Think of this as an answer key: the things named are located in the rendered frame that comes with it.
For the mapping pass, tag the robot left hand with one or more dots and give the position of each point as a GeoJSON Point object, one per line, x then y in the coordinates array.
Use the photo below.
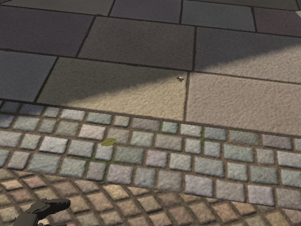
{"type": "Point", "coordinates": [40, 210]}

